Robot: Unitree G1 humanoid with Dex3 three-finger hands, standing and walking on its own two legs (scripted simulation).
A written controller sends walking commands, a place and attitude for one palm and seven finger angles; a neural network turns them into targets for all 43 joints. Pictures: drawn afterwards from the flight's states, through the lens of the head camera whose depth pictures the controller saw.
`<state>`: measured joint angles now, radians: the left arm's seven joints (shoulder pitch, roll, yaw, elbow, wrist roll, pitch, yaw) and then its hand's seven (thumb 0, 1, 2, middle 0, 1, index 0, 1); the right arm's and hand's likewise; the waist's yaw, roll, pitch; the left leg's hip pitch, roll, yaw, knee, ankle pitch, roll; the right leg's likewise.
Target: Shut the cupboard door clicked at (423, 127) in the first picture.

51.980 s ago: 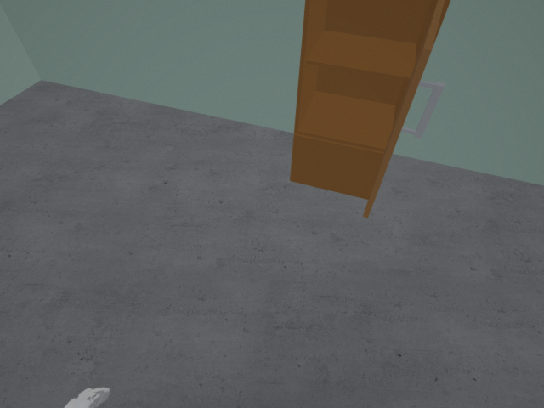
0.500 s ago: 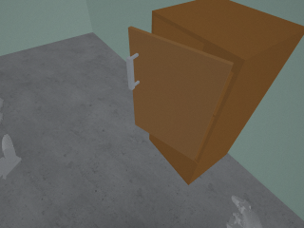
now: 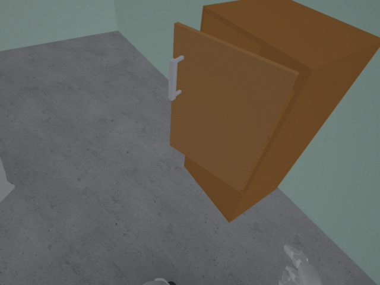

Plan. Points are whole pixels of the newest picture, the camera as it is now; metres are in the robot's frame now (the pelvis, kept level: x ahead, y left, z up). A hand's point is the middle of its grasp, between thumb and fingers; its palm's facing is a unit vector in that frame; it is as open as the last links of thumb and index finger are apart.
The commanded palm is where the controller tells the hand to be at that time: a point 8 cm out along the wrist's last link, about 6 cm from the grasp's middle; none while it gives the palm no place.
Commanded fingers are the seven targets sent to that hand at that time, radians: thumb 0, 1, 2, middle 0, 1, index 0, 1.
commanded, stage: step back with the hand held close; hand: left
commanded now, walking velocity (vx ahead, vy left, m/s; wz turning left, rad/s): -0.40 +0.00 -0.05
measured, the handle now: (176, 78) +0.77 +0.09 +0.01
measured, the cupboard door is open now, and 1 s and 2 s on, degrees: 18 18 18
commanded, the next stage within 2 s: stop stepping back and stand still in 0.18 s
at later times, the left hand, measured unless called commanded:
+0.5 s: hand out of the picture +0.12 +0.29 +0.18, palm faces +0.46 -0.84 -0.29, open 7.4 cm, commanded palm +0.05 +0.31 +0.19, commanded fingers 0.00 0.90 0.90 -0.20 -0.30 -0.20 -0.30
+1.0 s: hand out of the picture +0.05 +0.30 +0.17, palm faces +0.28 -0.88 -0.39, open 7.4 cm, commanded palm +0.00 +0.35 +0.19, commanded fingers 0.00 0.90 0.90 -0.20 -0.30 -0.20 -0.30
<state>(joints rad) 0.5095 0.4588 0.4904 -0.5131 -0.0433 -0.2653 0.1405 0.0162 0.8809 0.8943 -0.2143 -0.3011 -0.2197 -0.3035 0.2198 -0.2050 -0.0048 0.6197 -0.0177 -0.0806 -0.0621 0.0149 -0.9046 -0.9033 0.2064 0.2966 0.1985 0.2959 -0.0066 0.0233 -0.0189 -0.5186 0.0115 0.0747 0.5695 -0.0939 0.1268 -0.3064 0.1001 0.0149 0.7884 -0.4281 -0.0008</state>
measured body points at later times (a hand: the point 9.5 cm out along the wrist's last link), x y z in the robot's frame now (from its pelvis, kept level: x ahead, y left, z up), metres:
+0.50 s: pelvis -0.11 +0.02 -0.01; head -0.14 +0.07 +0.44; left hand +0.09 +0.33 +0.19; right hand -0.02 -0.26 -0.08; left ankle +0.03 +0.07 -0.72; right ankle -0.19 -0.14 -0.72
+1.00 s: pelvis -0.18 +0.07 +0.01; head -0.19 +0.10 +0.46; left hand +0.03 +0.34 +0.20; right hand -0.08 -0.16 -0.07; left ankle -0.10 +0.16 -0.72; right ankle -0.18 -0.03 -0.70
